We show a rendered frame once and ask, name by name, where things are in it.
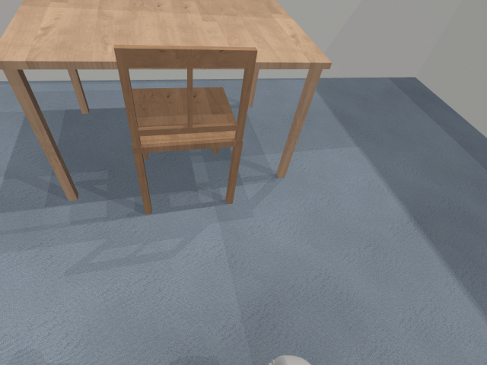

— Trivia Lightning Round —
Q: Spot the table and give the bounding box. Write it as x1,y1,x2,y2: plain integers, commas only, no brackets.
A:
0,0,332,201

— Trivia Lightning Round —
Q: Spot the chair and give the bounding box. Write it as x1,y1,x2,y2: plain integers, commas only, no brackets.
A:
114,45,258,214

